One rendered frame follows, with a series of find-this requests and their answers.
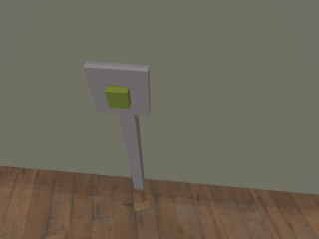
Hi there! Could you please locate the panel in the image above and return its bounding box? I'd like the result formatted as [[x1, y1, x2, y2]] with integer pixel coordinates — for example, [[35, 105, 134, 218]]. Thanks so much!
[[83, 61, 151, 190]]

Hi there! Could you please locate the button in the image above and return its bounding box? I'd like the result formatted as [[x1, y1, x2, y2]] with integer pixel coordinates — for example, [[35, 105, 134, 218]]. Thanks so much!
[[105, 85, 131, 109]]

